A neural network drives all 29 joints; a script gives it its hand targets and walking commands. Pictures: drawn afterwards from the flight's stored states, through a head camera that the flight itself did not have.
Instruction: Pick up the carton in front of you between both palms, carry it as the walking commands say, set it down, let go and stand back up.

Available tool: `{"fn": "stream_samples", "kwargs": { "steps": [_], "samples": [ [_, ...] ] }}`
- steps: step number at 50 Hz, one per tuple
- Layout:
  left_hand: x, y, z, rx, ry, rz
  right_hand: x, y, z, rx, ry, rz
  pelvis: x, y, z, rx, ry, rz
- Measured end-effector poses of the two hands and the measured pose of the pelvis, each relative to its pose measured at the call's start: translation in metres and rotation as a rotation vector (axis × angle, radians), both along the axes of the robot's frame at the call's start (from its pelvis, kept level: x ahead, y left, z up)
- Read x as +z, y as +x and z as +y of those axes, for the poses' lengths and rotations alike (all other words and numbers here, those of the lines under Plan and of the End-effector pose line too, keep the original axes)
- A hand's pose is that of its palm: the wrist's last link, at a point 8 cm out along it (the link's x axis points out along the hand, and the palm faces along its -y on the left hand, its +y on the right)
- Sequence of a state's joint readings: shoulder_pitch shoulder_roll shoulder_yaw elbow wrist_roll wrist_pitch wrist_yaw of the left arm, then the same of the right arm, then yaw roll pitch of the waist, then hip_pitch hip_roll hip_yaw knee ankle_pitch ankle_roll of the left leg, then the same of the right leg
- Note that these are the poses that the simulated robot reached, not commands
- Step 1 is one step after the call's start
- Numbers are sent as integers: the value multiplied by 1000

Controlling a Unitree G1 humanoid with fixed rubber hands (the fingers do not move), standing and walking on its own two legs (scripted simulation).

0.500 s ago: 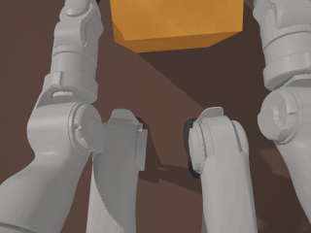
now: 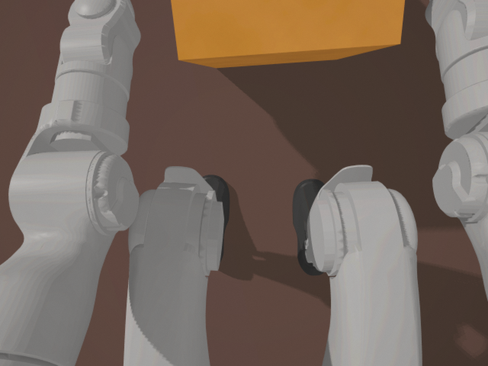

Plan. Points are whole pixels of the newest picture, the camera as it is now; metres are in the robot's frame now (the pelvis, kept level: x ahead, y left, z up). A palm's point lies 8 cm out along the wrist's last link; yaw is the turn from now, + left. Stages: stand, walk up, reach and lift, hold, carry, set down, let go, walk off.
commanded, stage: set down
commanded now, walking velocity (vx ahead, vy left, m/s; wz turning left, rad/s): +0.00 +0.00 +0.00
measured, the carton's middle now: out of the picture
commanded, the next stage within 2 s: let go in 1.12 s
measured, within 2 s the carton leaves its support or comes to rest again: neither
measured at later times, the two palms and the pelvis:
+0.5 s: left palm out of the picture +0.56 +0.16 -0.03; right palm out of the picture +0.57 -0.21 -0.02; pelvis -0.01 +0.00 +0.08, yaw +0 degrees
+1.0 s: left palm out of the picture +0.56 +0.17 +0.12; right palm out of the picture +0.57 -0.22 +0.12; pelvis +0.02 +0.00 +0.22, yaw -1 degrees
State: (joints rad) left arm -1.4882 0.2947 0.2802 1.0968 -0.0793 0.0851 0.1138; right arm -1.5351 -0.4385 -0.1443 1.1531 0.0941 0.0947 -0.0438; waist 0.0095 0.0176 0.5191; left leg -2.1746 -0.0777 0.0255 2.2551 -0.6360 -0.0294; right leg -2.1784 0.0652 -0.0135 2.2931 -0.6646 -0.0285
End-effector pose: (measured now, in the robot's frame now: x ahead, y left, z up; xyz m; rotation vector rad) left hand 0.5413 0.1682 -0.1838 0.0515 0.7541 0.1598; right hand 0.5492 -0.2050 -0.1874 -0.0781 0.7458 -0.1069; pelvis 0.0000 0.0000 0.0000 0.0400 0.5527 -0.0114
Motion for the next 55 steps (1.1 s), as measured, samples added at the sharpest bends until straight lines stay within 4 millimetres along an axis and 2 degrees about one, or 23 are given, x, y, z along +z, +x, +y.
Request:
{"fn": "stream_samples", "kwargs": {
  "steps": [3,6,12,22,35,55],
  "samples": [
    [5,4,9,11,4,-24,8,7,-8,-15,-6,-29,-3,-1,1,2,-3,3],
    [16,10,9,12,-1,-52,22,14,-10,-19,0,-58,-4,-3,2,3,-2,6],
    [57,17,-1,9,-12,-110,64,23,-3,-8,9,-110,6,-7,3,4,-2,24],
    [141,17,-5,19,-10,-104,147,21,-4,-9,5,-94,65,-6,3,2,-2,146],
    [208,19,2,19,4,-123,214,23,-15,-6,-1,-111,130,1,2,0,0,248],
    [333,15,6,7,-1,-127,341,21,-20,7,8,-107,246,22,1,-8,-10,266]
  ]
}}
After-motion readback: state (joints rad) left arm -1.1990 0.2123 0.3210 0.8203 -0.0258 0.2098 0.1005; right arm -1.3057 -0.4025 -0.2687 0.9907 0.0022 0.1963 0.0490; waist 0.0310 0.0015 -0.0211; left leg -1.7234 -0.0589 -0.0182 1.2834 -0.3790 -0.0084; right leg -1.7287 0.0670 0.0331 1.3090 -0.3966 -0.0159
